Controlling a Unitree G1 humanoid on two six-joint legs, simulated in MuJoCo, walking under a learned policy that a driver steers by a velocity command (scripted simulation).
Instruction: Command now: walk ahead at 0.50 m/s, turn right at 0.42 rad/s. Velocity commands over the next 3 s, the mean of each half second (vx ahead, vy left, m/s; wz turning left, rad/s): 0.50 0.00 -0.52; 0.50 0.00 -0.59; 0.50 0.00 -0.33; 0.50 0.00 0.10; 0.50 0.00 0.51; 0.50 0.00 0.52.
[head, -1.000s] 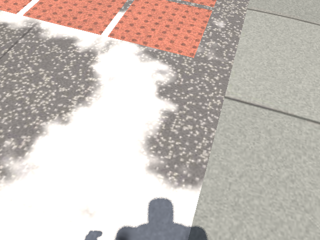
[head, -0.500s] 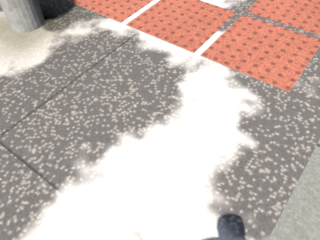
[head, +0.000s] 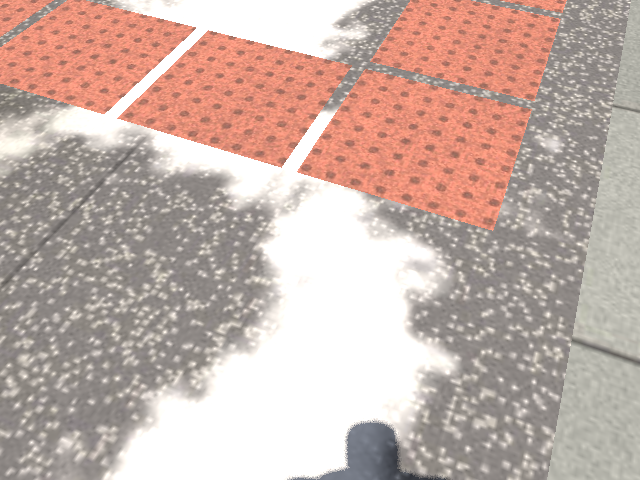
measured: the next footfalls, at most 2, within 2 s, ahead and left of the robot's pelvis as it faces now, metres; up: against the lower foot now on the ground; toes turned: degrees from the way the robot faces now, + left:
right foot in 0.20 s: +0.29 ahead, -0.12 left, +0.00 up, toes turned -9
left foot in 0.66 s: +0.61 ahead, +0.02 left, +0.00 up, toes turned -27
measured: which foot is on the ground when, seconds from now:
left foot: down 0.00-0.18, up 0.20-0.64, down 0.66-1.00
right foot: up 0.00-0.18, down 0.20-0.66, up 0.68-1.00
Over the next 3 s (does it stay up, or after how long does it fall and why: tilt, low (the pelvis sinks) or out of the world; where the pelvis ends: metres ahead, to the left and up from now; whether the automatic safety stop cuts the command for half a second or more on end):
stays up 1.48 -0.68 0.00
